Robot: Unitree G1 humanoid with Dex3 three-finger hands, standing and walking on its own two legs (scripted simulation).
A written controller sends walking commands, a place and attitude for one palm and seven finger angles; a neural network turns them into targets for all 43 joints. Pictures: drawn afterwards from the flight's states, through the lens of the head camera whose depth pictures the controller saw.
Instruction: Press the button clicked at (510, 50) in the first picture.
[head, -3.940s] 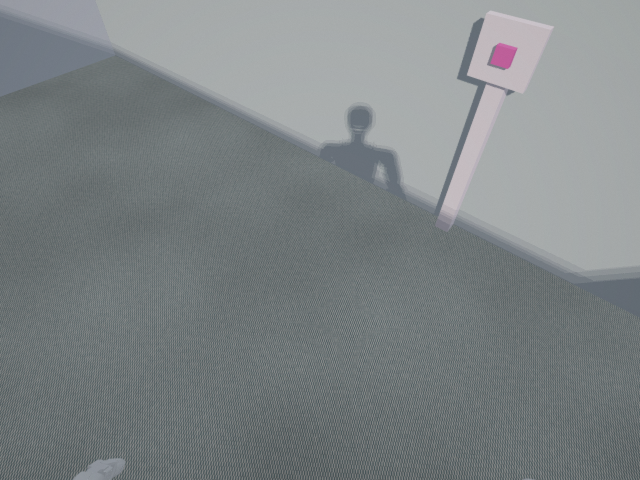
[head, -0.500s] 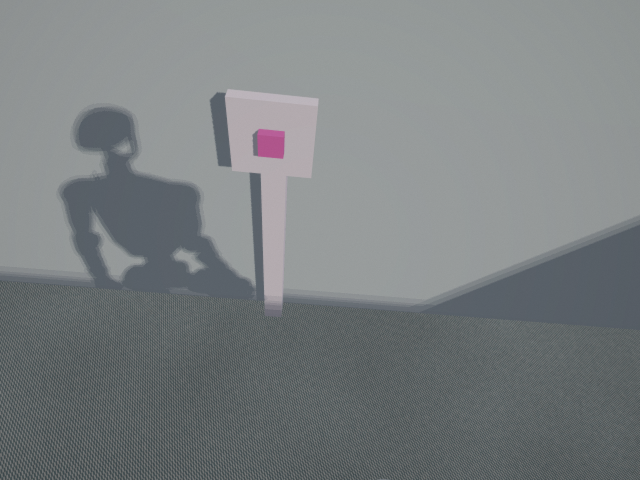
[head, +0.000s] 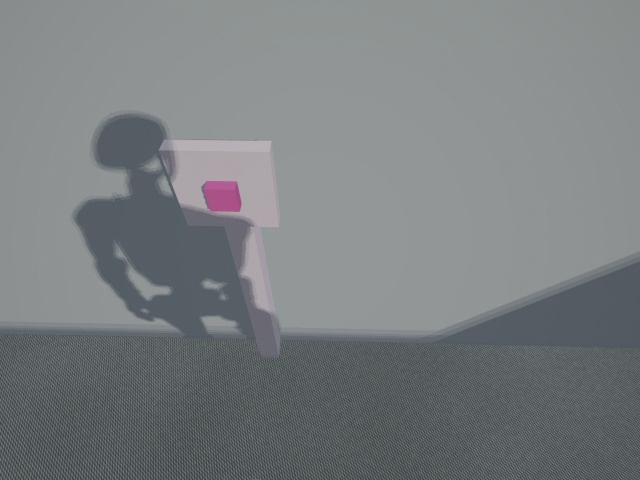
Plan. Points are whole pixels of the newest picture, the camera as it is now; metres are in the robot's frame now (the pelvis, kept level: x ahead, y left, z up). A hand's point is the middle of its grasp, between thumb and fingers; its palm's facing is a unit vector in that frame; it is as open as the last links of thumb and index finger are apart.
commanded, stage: come to a stop and stand still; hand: left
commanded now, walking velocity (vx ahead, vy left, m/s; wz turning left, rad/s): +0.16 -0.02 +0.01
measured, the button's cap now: (223, 195) +0.57 +0.19 +0.01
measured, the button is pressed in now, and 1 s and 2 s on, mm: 0 0 0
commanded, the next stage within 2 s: look again from close up in 1.42 s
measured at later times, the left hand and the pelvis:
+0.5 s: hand out of the picture +0.06 +0.19 -0.17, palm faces +0.05 -0.97 -0.26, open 7.3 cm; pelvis +0.04 -0.01 +0.00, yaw -2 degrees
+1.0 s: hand out of the picture +0.02 +0.17 -0.17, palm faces +0.09 -0.97 -0.20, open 7.3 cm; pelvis +0.02 -0.01 +0.00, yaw +0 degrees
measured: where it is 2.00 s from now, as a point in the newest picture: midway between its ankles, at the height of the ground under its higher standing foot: outside the picture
